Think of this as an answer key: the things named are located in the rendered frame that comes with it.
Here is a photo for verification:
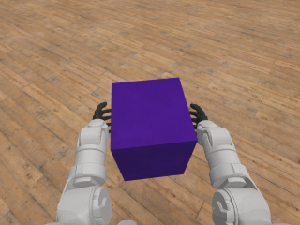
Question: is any left robot hand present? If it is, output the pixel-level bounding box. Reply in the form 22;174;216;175
92;101;112;133

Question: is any left robot forearm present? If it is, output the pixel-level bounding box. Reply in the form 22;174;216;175
56;119;110;222

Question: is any carton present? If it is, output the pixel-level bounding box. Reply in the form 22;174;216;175
110;77;198;181

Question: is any robot right upper arm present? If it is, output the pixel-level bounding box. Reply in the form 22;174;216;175
212;187;292;225

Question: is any right robot hand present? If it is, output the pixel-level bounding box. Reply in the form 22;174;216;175
189;103;208;136

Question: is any robot left upper arm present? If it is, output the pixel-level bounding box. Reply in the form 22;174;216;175
44;185;113;225

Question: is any right robot forearm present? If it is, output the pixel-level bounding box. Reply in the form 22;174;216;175
196;120;271;219

